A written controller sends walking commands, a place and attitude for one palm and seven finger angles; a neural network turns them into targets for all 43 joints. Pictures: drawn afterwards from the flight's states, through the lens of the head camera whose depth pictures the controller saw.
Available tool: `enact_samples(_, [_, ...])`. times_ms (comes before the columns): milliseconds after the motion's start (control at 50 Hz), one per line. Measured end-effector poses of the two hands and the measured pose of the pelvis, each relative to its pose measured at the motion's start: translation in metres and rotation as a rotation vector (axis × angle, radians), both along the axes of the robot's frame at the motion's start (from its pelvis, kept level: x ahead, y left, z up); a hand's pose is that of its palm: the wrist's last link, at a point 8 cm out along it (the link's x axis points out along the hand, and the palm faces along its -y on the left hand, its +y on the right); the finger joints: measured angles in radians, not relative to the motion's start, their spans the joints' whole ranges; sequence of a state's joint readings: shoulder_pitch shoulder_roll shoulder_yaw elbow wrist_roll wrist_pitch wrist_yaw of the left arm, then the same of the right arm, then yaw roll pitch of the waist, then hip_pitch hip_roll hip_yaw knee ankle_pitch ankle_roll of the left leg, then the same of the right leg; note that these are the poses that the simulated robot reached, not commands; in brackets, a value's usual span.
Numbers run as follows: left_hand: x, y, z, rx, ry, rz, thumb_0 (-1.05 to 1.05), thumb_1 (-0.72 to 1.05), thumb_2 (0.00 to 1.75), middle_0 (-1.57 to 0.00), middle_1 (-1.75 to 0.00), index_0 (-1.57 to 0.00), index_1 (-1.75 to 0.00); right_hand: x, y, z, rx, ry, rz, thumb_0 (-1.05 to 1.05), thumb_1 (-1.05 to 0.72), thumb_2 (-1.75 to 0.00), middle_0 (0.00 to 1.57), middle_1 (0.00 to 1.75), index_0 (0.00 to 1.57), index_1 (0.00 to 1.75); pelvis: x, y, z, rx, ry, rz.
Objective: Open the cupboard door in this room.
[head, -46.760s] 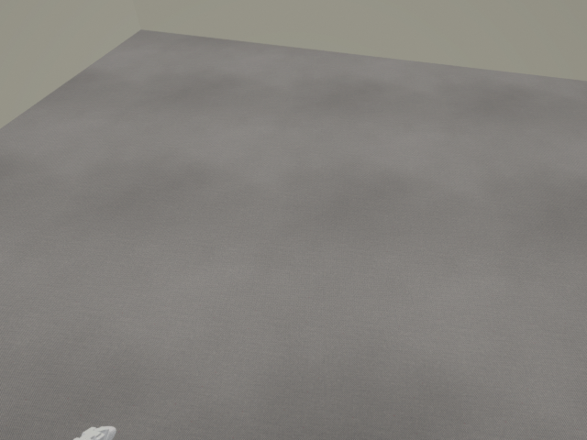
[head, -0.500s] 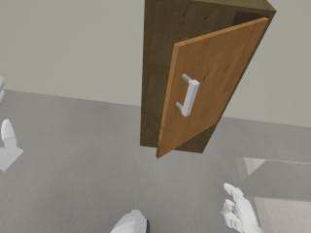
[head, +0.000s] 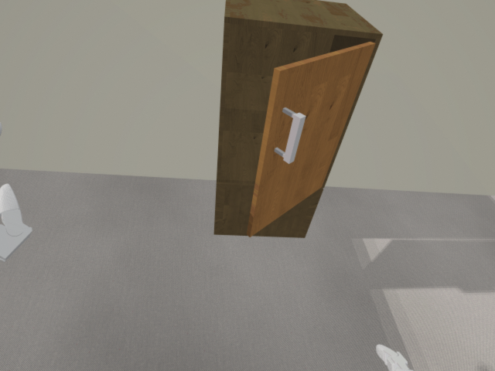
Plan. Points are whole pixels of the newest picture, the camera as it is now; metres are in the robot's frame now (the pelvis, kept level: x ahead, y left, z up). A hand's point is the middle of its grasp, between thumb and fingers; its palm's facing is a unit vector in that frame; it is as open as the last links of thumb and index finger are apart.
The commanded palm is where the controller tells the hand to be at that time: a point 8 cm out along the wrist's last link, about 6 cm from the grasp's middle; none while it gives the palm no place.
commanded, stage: stop stepping back and stand still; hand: left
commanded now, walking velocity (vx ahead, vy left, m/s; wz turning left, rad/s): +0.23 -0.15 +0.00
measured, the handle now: (288, 135) +0.67 -0.05 +0.06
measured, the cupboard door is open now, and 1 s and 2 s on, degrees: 41 41 41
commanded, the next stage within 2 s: let the arm hang, fingers relaxed in 0.54 s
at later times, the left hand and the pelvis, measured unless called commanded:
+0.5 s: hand (10, 291) +0.14 +0.27 +0.17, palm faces +0.48 -0.74 -0.47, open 7.4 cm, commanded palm +0.09 +0.31 +0.19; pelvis -0.04 +0.00 +0.01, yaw +1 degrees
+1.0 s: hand out of the picture +0.00 +0.18 -0.16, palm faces +0.10 -0.97 -0.23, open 6.8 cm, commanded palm none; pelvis -0.03 -0.01 +0.01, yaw +5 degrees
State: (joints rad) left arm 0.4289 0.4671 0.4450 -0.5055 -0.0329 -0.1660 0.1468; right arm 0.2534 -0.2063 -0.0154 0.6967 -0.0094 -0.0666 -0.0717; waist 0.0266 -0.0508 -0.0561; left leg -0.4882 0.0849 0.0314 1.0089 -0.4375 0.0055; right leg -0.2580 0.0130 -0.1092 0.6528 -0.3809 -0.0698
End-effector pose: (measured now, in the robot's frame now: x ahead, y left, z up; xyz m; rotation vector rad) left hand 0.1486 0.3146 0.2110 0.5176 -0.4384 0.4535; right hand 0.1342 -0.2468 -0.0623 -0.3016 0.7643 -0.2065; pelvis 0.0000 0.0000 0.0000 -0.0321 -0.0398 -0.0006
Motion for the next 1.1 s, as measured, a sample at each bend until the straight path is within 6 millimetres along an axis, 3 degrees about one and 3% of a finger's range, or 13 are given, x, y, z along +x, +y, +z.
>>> enact_samples(100, [-0.002, 0.008, -0.017, -0.077, -0.013, -0.027, 0.01, 0.89, 0.9, -0.2, -0.3, -0.21, -0.3, -0.027, 0.022, -0.005, 0.013, -0.064, -0.027, 0.01, -0.9, -0.9, 0.2, 0.3, 0.2, 0.3, -0.023, 0.019, -0.009, 0.012, -0.028, 0.01])
enact_samples(200, [-0.022, -0.009, 0.004, 0.041, 0.066, -0.112, 0.01, 0.89, 0.9, -0.2, -0.3, -0.21, -0.3, -0.056, 0.048, -0.001, 0.115, -0.011, -0.015, 0.01, -0.9, -0.9, 0.2, 0.3, 0.2, 0.3, -0.037, 0.016, 0.011, 0.001, -0.015, 0.003])
enact_samples(280, [-0.04, -0.014, 0.022, 0.11, 0.13, -0.077, 0.01, 0.88, 0.9, -0.21, -0.3, -0.21, -0.3, -0.065, 0.053, -0.004, 0.159, 0.041, -0.004, 0.01, -0.9, -0.9, 0.21, 0.3, 0.2, 0.3, -0.04, 0.012, 0.022, -0.017, 0.012, 0.006])
enact_samples(420, [-0.056, -0.01, 0.0, 0.075, 0.232, 0.079, 0.01, 0.89, 0.9, -0.21, -0.3, -0.22, -0.3, -0.05, 0.027, -0.035, 0.16, 0.069, 0.044, 0.01, -0.9, -0.9, 0.21, 0.3, 0.2, 0.3, -0.05, 0.001, 0.008, 0.016, 0.019, 0.029])
enact_samples(520, [-0.051, -0.014, -0.018, -0.04, 0.257, 0.091, 0.01, 0.88, 0.9, -0.21, -0.3, -0.22, -0.3, -0.035, 0.007, -0.018, 0.101, 0.027, 0.017, 0.01, -0.9, -0.9, 0.21, 0.3, 0.2, 0.3, -0.043, 0.002, 0.016, 0.046, 0.009, 0.028])
enact_samples(660, [-0.026, -0.01, -0.013, 0.011, 0.162, -0.001, 0.01, 0.88, 0.9, -0.21, -0.3, -0.22, -0.3, -0.001, 0.001, 0.003, 0.03, -0.08, 0.032, 0.01, -0.91, -0.9, 0.2, 0.3, 0.2, 0.3, -0.031, 0.012, 0.009, 0.031, 0.011, 0.039])
enact_samples(700, [-0.006, -0.002, -0.051, -0.04, 0.332, -0.002, 0.0, 0.89, 0.9, -0.2, -0.3, -0.21, -0.3, 0.005, 0.005, -0.004, 0.05, -0.046, 0.079, 0.01, -0.91, -0.9, 0.2, 0.3, 0.2, 0.3, -0.032, 0.016, 0.009, 0.032, 0.035, 0.059])
enact_samples(780, [0.001, -0.009, -0.174, -0.286, 0.843, 0.047, 0.0, 0.9, 0.9, -0.19, -0.29, -0.2, -0.3, -0.001, 0.013, -0.025, 0.082, 0.06, 0.125, 0.0, -0.91, -0.9, 0.2, 0.3, 0.2, 0.3, -0.037, 0.015, 0.009, 0.035, 0.062, 0.088])
enact_samples(860, [-0.052, -0.057, -0.282, -0.46, 1.265, 0.035, 0.0, 0.91, 0.9, -0.19, -0.29, -0.2, -0.3, -0.024, 0.017, -0.049, 0.138, 0.175, 0.109, 0.0, -0.91, -0.9, 0.2, 0.3, 0.2, 0.3, -0.037, 0.002, 0.0, 0.08, 0.057, 0.069])
enact_samples(900, [-0.093, -0.086, -0.318, -0.54, 1.449, 0.034, 0.0, 0.91, 0.9, -0.19, -0.29, -0.2, -0.3, -0.041, 0.017, -0.062, 0.164, 0.251, 0.077, 0.0, -0.91, -0.9, 0.2, 0.3, 0.2, 0.3, -0.035, -0.003, -0.002, 0.076, 0.043, 0.07])
enact_samples(920, [-0.113, -0.097, -0.329, -0.591, 1.523, 0.047, 0.0, 0.91, 0.9, -0.19, -0.29, -0.2, -0.3, -0.051, 0.017, -0.066, 0.171, 0.299, 0.062, 0.0, -0.91, -0.9, 0.2, 0.3, 0.2, 0.3, -0.033, -0.004, -0.001, 0.064, 0.036, 0.077])
enact_samples(980, [-0.149, -0.089, -0.334, -0.673, 1.571, 0.179, -0.04, 1.01, 0.9, -0.21, -0.3, -0.21, -0.3, -0.085, 0.019, -0.073, 0.167, 0.46, 0.039, 0.0, -0.91, -0.9, 0.2, 0.3, 0.2, 0.3, -0.027, -0.006, 0.005, 0.035, 0.027, 0.094])
enact_samples(1100, [-0.199, -0.076, -0.332, -0.714, 1.732, 0.29, -0.02, 0.98, 0.9, -0.2, -0.3, -0.21, -0.3, -0.138, 0.018, -0.07, 0.144, 0.659, -0.032, 0.0, -0.92, -0.9, 0.2, 0.3, 0.2, 0.3, -0.017, -0.001, 0.015, 0.028, 0.017, 0.092])
